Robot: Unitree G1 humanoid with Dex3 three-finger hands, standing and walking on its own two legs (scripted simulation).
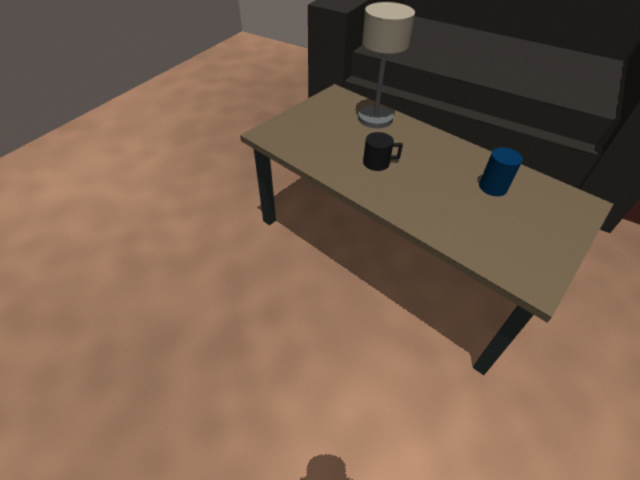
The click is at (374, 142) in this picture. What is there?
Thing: mug
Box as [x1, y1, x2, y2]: [363, 132, 402, 170]
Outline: 374,132 366,137 363,163 370,169 381,170 388,166 390,158 399,158 402,143 394,143 393,139 385,133
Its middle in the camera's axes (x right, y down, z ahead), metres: +0.20 -0.29 +1.28
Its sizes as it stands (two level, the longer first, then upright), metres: 0.124 0.090 0.091
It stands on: a support 0.45 m high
